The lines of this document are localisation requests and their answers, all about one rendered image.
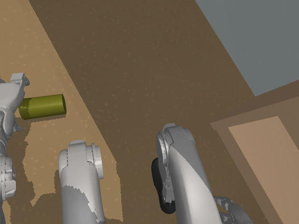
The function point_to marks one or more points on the right robot foot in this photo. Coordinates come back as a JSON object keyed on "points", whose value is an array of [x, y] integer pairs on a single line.
{"points": [[167, 208]]}

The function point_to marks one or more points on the right robot hand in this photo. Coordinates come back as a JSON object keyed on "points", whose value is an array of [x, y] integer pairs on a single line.
{"points": [[236, 215]]}

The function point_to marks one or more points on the can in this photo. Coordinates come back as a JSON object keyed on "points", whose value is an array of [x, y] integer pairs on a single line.
{"points": [[44, 106]]}

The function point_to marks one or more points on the bookshelf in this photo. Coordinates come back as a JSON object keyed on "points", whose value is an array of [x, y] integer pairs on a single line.
{"points": [[262, 137]]}

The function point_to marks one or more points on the left robot hand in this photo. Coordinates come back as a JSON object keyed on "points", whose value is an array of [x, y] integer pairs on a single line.
{"points": [[12, 94]]}

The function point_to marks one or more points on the left robot arm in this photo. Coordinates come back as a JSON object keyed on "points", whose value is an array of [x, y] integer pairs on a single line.
{"points": [[7, 172]]}

